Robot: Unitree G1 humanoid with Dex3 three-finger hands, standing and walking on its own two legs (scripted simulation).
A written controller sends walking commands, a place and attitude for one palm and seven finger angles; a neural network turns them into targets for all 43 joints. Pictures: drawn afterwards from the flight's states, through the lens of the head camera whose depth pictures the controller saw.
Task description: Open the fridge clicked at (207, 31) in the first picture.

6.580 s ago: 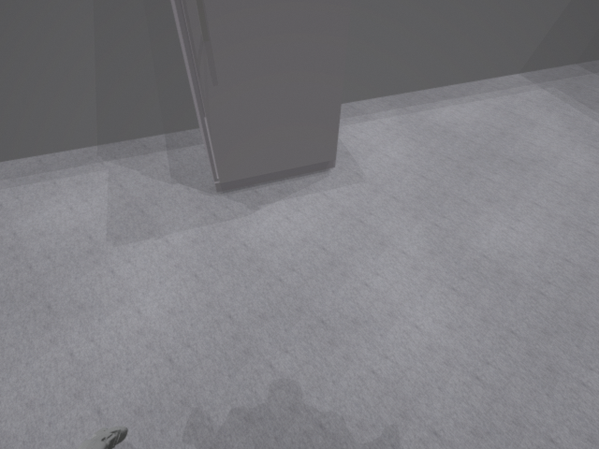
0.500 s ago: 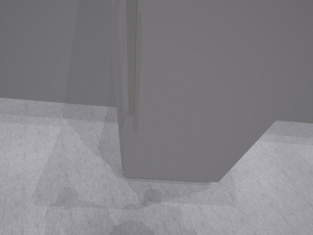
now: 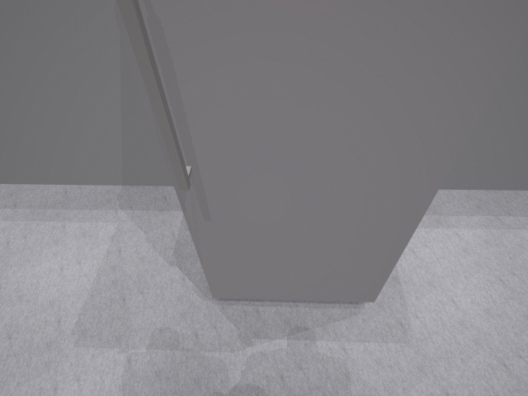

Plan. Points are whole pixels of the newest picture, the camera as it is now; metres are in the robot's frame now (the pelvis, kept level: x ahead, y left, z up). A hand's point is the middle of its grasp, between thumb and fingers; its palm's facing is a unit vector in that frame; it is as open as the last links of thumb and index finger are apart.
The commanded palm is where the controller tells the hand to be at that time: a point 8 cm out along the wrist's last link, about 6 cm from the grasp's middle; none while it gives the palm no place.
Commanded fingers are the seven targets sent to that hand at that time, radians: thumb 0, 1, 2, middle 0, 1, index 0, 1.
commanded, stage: come to a stop and stand still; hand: left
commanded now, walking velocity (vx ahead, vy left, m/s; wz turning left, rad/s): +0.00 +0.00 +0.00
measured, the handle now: (159, 85) +0.53 +0.19 +0.21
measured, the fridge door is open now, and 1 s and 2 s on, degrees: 0 0 0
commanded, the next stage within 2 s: look again from close up in 0.24 s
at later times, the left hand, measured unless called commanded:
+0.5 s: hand out of the picture -0.02 +0.18 -0.17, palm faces -0.01 -0.98 -0.18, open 7.4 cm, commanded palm none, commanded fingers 0.00 0.90 0.90 -0.20 -0.30 -0.20 -0.30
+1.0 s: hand out of the picture +0.00 +0.23 -0.17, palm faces -0.03 -0.98 -0.20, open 7.4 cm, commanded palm none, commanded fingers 0.00 0.90 0.90 -0.20 -0.30 -0.20 -0.30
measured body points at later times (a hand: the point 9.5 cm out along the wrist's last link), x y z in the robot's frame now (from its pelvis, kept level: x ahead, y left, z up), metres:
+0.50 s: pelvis -0.01 +0.03 +0.00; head +0.00 +0.02 +0.45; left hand -0.02 +0.23 -0.16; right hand +0.01 -0.20 -0.16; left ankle -0.02 +0.14 -0.74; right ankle -0.04 -0.07 -0.74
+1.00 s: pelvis -0.01 +0.06 +0.00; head +0.01 +0.06 +0.45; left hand +0.00 +0.29 -0.16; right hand -0.03 -0.15 -0.16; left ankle -0.02 +0.14 -0.74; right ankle -0.04 -0.06 -0.74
